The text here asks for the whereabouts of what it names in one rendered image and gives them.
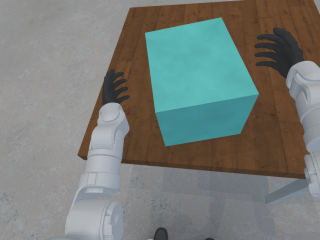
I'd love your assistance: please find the right robot upper arm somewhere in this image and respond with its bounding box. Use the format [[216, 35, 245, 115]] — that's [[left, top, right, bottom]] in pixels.
[[304, 151, 320, 199]]

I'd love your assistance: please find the robot right hand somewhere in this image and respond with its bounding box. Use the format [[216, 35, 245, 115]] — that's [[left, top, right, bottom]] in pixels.
[[254, 27, 305, 78]]

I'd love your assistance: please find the carton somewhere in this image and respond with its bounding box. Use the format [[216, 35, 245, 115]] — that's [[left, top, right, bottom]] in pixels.
[[145, 17, 259, 147]]

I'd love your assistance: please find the right robot forearm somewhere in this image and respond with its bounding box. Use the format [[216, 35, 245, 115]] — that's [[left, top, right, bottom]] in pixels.
[[286, 61, 320, 153]]

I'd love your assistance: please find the table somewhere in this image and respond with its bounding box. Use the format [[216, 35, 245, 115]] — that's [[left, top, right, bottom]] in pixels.
[[77, 0, 320, 205]]

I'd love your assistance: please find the robot left foot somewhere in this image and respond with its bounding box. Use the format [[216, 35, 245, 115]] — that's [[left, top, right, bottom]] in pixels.
[[153, 227, 168, 240]]

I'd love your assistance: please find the robot left hand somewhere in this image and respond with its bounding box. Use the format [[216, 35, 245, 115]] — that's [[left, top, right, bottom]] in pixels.
[[102, 68, 130, 106]]

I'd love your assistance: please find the left robot forearm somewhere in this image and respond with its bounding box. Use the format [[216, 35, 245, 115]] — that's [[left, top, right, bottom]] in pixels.
[[65, 102, 130, 234]]

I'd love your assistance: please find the left robot upper arm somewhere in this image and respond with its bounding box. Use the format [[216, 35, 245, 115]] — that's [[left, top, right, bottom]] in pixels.
[[46, 198, 124, 240]]

